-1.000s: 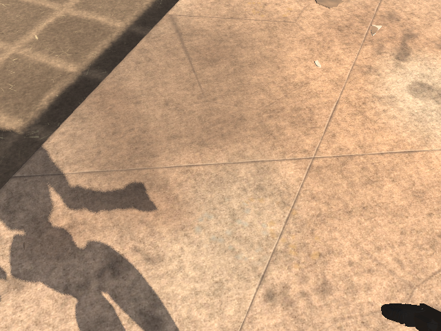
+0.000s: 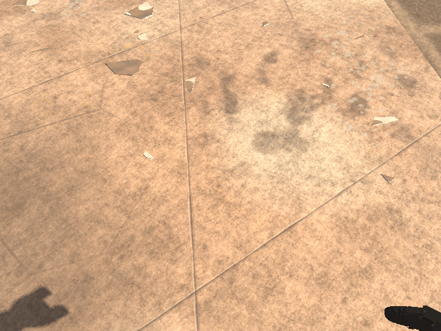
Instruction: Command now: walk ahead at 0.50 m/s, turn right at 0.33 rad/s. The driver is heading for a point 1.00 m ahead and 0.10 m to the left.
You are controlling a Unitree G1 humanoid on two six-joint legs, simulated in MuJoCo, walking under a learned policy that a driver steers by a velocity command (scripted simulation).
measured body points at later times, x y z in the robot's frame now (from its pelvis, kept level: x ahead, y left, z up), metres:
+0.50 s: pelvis +0.26 -0.04 +0.00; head +0.29 -0.05 +0.45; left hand +0.51 +0.18 -0.06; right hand +0.24 -0.33 -0.13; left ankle +0.11 +0.11 -0.69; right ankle +0.35 -0.14 -0.72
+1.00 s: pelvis +0.54 -0.02 +0.00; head +0.57 -0.01 +0.45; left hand +0.53 +0.28 -0.13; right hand +0.76 -0.25 -0.09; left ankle +0.66 +0.08 -0.72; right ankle +0.36 -0.15 -0.71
